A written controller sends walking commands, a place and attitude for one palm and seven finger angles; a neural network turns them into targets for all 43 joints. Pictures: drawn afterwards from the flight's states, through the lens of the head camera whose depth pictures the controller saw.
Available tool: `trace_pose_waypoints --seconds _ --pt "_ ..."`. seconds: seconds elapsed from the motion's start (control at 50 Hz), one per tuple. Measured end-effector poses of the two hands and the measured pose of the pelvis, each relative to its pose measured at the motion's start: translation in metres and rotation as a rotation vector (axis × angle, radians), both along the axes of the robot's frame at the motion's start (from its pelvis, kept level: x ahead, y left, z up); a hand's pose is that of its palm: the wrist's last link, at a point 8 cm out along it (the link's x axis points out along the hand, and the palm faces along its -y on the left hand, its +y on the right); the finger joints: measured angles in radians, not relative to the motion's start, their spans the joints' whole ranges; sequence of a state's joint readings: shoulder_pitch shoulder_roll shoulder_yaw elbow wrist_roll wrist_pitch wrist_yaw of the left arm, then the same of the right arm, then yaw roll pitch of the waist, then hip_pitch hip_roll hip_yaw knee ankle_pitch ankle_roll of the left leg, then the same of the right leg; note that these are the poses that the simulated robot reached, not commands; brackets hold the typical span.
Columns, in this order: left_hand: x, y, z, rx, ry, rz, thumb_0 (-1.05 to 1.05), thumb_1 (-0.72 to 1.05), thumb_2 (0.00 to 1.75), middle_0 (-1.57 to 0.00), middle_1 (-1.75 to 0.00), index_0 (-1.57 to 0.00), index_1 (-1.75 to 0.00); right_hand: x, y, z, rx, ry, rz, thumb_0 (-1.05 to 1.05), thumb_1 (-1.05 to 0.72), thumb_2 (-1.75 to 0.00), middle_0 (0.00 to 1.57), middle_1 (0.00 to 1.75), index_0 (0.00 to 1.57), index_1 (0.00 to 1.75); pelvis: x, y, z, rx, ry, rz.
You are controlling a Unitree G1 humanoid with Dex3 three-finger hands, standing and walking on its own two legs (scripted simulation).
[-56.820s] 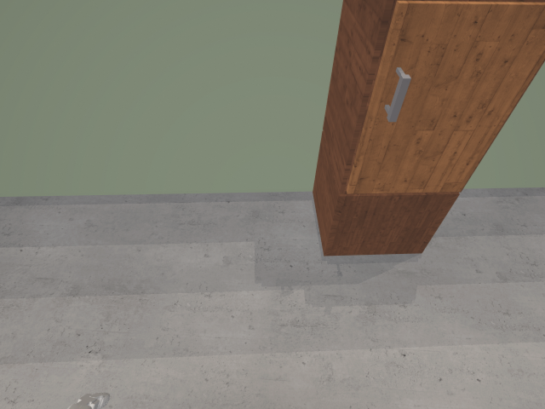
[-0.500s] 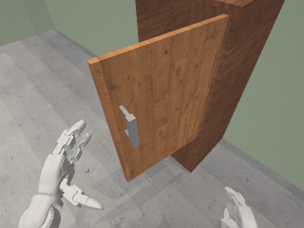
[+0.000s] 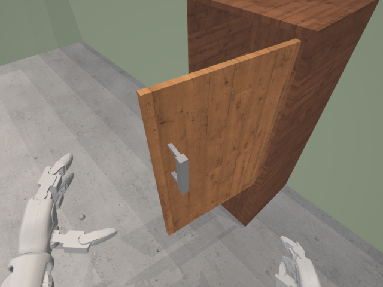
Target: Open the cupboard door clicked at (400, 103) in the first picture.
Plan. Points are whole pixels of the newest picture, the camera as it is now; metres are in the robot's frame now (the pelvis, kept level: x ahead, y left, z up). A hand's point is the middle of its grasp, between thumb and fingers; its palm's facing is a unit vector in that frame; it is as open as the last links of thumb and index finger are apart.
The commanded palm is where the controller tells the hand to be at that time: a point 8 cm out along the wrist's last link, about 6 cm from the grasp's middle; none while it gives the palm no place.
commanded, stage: draw the hand back to the body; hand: left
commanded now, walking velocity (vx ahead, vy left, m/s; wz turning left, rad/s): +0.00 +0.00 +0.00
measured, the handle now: (178, 169) +0.36 +0.08 +0.05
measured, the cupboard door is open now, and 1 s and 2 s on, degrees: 80 80 80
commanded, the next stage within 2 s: step back with the hand held close in 0.80 s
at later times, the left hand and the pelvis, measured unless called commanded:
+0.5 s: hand (40, 192) +0.20 +0.26 +0.17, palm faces +0.46 -0.79 -0.41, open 8.3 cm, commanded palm +0.16 +0.30 +0.17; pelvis +0.01 +0.00 +0.01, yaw -1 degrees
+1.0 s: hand (45, 198) +0.20 +0.25 +0.17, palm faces +0.45 -0.79 -0.41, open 7.4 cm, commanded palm +0.14 +0.28 +0.18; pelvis +0.00 -0.01 +0.01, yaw -1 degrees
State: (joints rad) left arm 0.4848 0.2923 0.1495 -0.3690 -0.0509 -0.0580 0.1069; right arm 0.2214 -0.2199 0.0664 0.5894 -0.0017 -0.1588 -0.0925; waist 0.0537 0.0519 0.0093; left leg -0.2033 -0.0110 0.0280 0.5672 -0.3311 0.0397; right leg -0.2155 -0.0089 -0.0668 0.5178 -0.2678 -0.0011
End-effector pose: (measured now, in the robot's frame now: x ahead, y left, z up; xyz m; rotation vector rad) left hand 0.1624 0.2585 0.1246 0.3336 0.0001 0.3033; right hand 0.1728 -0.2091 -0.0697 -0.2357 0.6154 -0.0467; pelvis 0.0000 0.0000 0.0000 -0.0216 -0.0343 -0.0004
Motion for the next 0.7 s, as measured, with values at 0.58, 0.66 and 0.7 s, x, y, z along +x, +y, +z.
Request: trace_pose_waypoints --seconds 0.58,0.66,0.7 --pt "-0.003 0.037 0.055 0.143 -0.133 0.146 0.01 0.81 0.86 -0.21 -0.3 -0.21 -0.3 0.015 -0.013 0.004 0.004 0.046 -0.012 0.01 -0.9 -0.9 0.2 0.3 0.2 0.3 0.009 -0.003 0.011 0.005 -0.044 -0.014" --pt "-0.004 0.031 0.047 0.121 -0.106 0.136 0.01 0.85 0.88 -0.21 -0.3 -0.21 -0.3 0.01 -0.016 0.003 0.001 0.056 -0.017 0.01 -0.9 -0.9 0.2 0.3 0.2 0.3 0.007 -0.006 0.012 0.006 -0.046 -0.015" --pt "-0.005 0.029 0.045 0.118 -0.101 0.13 0.01 0.86 0.88 -0.21 -0.3 -0.21 -0.3 0.007 -0.017 0.003 -0.001 0.058 -0.02 0.01 -0.9 -0.9 0.2 0.3 0.2 0.3 0.006 -0.007 0.012 0.006 -0.048 -0.016"
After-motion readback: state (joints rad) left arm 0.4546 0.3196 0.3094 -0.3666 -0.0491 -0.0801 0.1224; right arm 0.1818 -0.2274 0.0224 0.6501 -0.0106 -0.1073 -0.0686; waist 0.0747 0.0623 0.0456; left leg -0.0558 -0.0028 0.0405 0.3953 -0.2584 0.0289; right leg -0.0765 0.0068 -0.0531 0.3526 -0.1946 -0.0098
